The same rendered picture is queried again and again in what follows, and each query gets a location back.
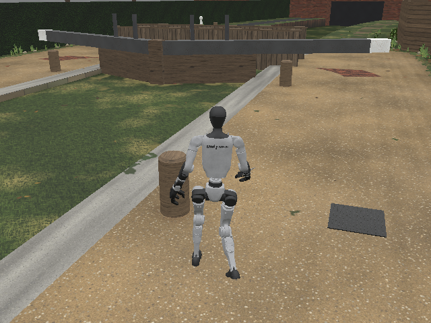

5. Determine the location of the robot left upper arm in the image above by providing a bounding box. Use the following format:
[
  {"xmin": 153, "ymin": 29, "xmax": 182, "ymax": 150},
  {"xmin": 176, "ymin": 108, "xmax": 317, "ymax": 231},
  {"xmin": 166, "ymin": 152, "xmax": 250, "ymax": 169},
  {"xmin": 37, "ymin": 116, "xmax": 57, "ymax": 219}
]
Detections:
[{"xmin": 183, "ymin": 135, "xmax": 203, "ymax": 173}]

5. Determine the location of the robot left hand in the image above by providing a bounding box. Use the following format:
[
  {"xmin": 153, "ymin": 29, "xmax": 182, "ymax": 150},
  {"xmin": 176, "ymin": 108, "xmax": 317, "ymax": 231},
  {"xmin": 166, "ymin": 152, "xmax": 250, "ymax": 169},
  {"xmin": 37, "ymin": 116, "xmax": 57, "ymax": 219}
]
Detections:
[{"xmin": 170, "ymin": 188, "xmax": 185, "ymax": 205}]

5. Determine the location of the robot left foot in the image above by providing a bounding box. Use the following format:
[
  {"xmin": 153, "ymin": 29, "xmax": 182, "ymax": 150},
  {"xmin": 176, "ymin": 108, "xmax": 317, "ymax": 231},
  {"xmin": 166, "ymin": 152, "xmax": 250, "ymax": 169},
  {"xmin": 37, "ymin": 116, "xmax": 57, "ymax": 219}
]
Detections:
[{"xmin": 192, "ymin": 250, "xmax": 202, "ymax": 266}]

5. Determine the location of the right robot forearm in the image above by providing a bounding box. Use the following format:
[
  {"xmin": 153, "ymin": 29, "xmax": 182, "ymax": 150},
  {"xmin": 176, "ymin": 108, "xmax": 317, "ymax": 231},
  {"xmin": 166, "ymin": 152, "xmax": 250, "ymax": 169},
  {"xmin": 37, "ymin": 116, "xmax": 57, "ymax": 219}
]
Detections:
[{"xmin": 242, "ymin": 162, "xmax": 251, "ymax": 177}]

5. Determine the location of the robot right shin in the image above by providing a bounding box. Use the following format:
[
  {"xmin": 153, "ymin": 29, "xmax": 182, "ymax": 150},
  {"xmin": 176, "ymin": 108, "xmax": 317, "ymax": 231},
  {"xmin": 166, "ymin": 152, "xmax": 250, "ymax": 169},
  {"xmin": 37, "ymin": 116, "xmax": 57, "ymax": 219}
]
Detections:
[{"xmin": 221, "ymin": 226, "xmax": 236, "ymax": 272}]

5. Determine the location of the left robot forearm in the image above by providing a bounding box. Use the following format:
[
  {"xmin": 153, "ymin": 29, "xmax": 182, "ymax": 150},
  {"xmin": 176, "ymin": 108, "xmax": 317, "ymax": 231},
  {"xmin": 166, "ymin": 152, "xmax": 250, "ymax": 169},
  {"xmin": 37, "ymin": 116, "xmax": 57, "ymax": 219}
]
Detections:
[{"xmin": 172, "ymin": 162, "xmax": 189, "ymax": 191}]

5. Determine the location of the robot right hand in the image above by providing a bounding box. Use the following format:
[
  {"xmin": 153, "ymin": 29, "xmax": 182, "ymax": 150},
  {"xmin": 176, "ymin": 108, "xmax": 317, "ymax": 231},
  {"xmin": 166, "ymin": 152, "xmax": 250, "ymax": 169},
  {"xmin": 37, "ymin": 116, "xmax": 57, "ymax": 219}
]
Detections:
[{"xmin": 235, "ymin": 171, "xmax": 251, "ymax": 182}]

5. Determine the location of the robot right upper arm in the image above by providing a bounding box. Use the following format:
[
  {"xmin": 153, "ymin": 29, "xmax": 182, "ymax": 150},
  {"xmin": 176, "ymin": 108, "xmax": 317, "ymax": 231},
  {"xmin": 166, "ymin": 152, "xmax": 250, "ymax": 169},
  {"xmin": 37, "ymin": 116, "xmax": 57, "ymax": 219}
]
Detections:
[{"xmin": 231, "ymin": 135, "xmax": 248, "ymax": 172}]

